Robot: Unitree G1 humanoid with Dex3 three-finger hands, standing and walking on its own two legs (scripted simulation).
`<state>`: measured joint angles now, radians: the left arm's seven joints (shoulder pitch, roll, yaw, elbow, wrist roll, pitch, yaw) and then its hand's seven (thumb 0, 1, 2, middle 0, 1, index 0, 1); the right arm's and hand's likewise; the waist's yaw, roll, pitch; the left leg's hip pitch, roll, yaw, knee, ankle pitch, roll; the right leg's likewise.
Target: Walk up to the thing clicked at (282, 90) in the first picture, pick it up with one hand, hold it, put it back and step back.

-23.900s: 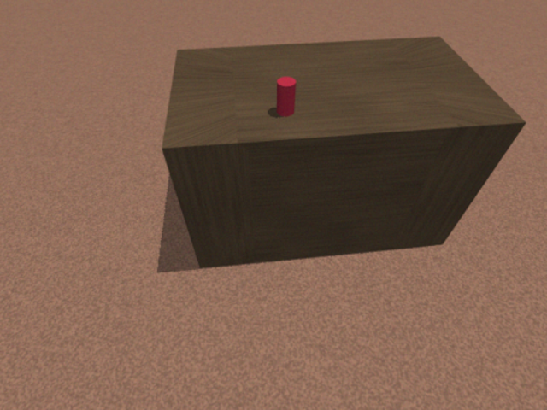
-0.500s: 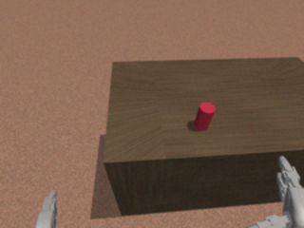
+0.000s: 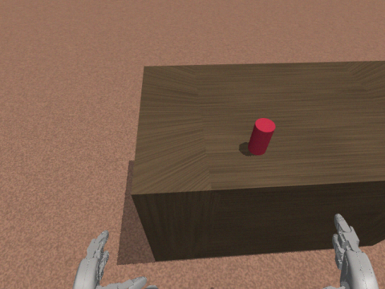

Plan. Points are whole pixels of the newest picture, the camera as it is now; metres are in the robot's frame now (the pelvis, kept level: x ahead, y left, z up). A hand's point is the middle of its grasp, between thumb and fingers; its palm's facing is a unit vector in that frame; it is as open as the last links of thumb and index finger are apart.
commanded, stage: home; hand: right
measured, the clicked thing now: (260, 137) +0.52 -0.19 -0.03
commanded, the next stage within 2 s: none
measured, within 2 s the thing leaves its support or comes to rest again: neither
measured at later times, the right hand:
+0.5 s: hand (289, 264) +0.19 -0.19 -0.06, palm faces +0.07 +0.96 -0.25, open 17.3 cm
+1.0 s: hand (286, 265) +0.19 -0.18 -0.06, palm faces +0.09 +0.97 -0.24, open 17.2 cm
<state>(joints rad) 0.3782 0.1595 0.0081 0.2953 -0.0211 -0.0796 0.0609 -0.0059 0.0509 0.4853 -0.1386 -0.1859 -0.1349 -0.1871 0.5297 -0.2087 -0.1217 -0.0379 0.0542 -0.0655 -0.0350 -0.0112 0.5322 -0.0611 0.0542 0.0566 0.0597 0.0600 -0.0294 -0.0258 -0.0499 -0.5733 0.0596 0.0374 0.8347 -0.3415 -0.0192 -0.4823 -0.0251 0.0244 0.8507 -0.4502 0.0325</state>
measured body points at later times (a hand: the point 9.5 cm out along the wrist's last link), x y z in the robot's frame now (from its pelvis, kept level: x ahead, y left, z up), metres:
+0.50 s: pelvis +0.02 -0.01 +0.00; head +0.05 +0.00 +0.44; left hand +0.18 +0.22 -0.05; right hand +0.18 -0.24 -0.05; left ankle +0.05 +0.13 -0.70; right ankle -0.01 -0.14 -0.70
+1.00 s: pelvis +0.02 +0.00 -0.01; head +0.05 +0.00 +0.44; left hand +0.18 +0.22 -0.05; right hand +0.18 -0.23 -0.05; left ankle +0.05 +0.13 -0.70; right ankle -0.01 -0.14 -0.70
